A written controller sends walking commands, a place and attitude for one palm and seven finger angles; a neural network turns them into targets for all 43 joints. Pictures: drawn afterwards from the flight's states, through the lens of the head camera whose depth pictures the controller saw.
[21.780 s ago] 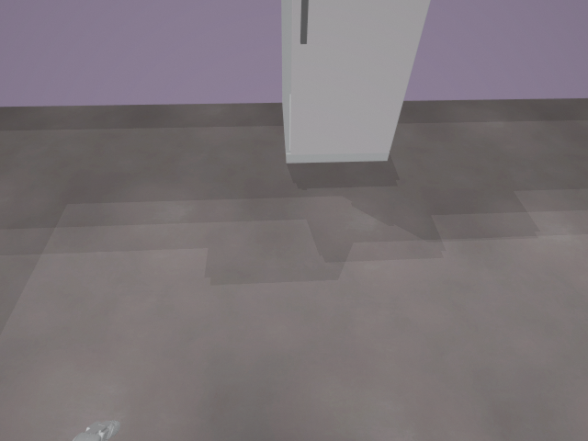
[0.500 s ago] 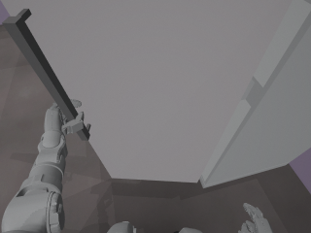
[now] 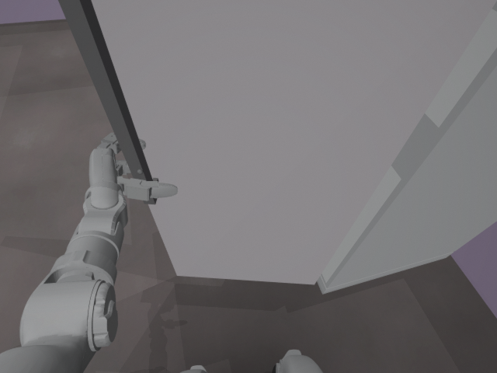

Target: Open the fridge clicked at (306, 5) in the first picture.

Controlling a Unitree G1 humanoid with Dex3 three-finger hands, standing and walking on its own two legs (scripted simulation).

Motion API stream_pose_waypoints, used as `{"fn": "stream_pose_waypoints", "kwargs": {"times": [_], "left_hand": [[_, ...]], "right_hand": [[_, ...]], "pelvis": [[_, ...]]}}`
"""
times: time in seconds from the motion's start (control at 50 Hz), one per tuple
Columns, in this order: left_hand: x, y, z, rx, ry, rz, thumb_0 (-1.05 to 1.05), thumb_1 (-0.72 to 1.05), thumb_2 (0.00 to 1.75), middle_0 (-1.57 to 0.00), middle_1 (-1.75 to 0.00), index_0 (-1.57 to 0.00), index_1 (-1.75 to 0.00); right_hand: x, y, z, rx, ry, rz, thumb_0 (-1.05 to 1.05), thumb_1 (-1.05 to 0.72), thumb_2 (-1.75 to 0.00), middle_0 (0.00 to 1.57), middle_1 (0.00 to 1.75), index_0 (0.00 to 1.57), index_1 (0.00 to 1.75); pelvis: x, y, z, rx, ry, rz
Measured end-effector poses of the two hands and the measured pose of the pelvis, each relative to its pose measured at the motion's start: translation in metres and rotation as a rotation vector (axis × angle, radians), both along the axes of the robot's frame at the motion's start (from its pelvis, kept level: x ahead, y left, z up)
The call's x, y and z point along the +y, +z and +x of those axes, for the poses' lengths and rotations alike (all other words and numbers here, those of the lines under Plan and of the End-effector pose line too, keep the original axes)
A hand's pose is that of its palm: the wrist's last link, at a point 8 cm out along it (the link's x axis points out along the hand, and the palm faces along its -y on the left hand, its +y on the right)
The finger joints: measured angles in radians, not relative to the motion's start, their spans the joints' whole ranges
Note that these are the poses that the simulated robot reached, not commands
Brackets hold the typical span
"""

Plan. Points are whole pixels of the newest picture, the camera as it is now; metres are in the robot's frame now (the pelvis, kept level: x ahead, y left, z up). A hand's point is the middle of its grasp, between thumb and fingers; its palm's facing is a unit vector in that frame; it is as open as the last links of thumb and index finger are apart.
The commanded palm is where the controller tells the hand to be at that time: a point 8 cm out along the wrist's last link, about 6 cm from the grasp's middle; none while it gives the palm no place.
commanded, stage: loosen the grip on the handle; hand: left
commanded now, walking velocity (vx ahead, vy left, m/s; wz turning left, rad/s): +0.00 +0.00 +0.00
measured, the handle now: (127, 118) +0.48 +0.19 +0.14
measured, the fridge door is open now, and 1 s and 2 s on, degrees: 71 66 66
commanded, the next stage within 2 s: slip the hand off the handle in 0.14 s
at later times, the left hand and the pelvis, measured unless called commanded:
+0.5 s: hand (120, 167) +0.48 +0.23 +0.03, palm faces +0.28 -0.93 -0.22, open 14.6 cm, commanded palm +0.43 +0.27 +0.04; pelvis +0.04 -0.02 +0.00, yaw +0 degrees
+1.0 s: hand (96, 176) +0.45 +0.27 +0.03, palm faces +0.24 -0.95 -0.20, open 14.7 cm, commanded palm +0.40 +0.30 +0.04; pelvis +0.06 -0.02 +0.00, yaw +0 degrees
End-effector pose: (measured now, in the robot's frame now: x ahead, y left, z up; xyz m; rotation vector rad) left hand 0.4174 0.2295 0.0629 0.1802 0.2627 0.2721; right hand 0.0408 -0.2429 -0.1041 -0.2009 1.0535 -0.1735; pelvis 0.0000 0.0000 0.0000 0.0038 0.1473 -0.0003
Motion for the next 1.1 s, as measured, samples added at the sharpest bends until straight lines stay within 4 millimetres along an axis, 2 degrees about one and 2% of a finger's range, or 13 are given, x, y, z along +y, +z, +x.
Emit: {"fn": "stream_pose_waypoints", "kwargs": {"times": [0.08,0.18,0.26,0.34,0.48,0.68,0.92,1.0,1.1], "left_hand": [[0.002,-0.002,0.009,0.009,-0.009,0.005,0.00,-0.48,0.24,-0.34,-1.26,-0.49,-1.37],[0.002,-0.007,0.015,0.011,0.002,-0.007,-0.01,-0.52,0.21,-0.29,-1.20,-0.42,-1.28],[0.003,-0.014,0.014,0.009,0.014,-0.013,-0.01,-0.54,0.21,-0.27,-1.17,-0.35,-1.22],[0.015,-0.025,0.018,0.042,0.044,-0.014,-0.01,-0.54,0.20,-0.26,-1.16,-0.30,-1.18],[0.041,-0.018,0.024,0.015,0.051,0.003,-0.01,-0.54,0.20,-0.25,-1.15,-0.26,-1.16],[0.062,-0.018,0.020,0.038,0.042,-0.010,-0.01,-0.55,0.20,-0.25,-1.15,-0.25,-1.15],[0.084,-0.016,0.015,0.031,0.029,-0.006,-0.01,-0.54,0.20,-0.25,-1.15,-0.25,-1.15],[0.083,-0.016,0.002,0.013,0.002,-0.013,-0.01,-0.54,0.20,-0.25,-1.15,-0.25,-1.15],[0.082,-0.024,-0.025,0.022,0.007,-0.023,-0.01,-0.54,0.20,-0.25,-1.15,-0.25,-1.15]], "right_hand": [[-0.001,-0.003,-0.009,0.037,-0.018,0.003,0.01,-0.90,-0.89,0.21,0.30,0.20,0.30],[-0.014,0.000,-0.005,0.055,-0.030,-0.018,0.01,-0.90,-0.89,0.21,0.30,0.20,0.30],[-0.029,0.005,0.010,0.051,-0.032,-0.045,0.01,-0.90,-0.89,0.21,0.30,0.20,0.30],[-0.044,0.009,0.029,0.048,-0.025,-0.081,0.01,-0.90,-0.89,0.20,0.30,0.20,0.30],[-0.058,0.012,0.060,0.039,-0.017,-0.099,0.01,-0.90,-0.89,0.20,0.30,0.20,0.30],[-0.053,0.007,0.085,0.055,-0.002,-0.071,0.01,-0.90,-0.89,0.20,0.30,0.20,0.30],[-0.041,0.005,0.086,0.067,-0.020,-0.061,0.01,-0.90,-0.89,0.20,0.30,0.20,0.30],[-0.037,0.007,0.086,0.053,-0.028,-0.053,0.01,-0.90,-0.89,0.20,0.30,0.20,0.30],[-0.031,0.012,0.094,0.005,-0.019,-0.050,0.01,-0.90,-0.89,0.20,0.30,0.20,0.30]], "pelvis": [[0.000,-0.001,0.004,0.015,-0.006,-0.001],[-0.003,-0.001,0.012,0.032,-0.012,-0.002],[-0.007,0.001,0.021,0.040,-0.014,-0.005],[-0.015,-0.001,0.027,0.058,-0.004,-0.007],[-0.024,0.000,0.040,0.082,0.004,-0.013],[-0.028,0.001,0.056,0.099,0.012,-0.020],[-0.021,0.000,0.062,0.104,0.007,-0.028],[-0.016,0.002,0.063,0.098,0.000,-0.030],[-0.011,0.003,0.063,0.078,-0.001,-0.031]]}}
